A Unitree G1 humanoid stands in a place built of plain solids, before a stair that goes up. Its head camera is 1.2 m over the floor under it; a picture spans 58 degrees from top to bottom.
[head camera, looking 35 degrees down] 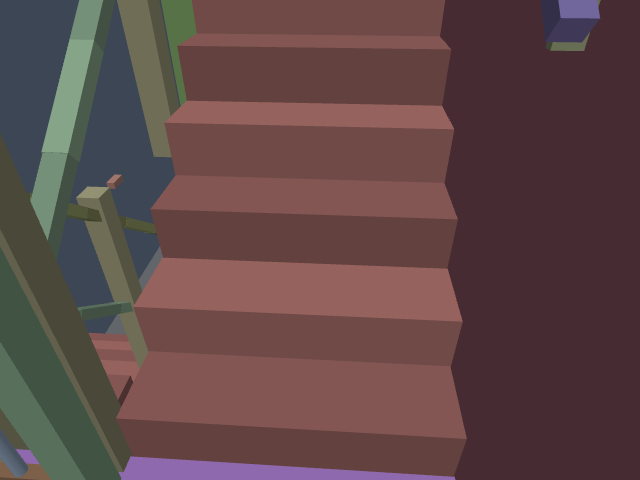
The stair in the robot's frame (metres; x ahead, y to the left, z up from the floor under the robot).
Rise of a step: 0.18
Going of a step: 0.22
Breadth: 0.90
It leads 4 degrees to the right of straight ahead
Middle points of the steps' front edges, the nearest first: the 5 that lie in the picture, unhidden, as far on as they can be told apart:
0.62 0.08 0.18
0.85 0.07 0.36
1.07 0.05 0.54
1.29 0.04 0.72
1.52 0.03 0.91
